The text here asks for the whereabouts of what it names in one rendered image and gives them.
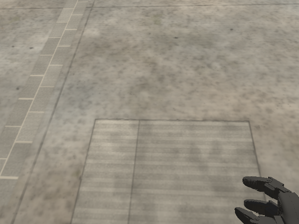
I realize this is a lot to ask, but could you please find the robot right hand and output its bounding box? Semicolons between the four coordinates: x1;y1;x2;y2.
235;176;299;224

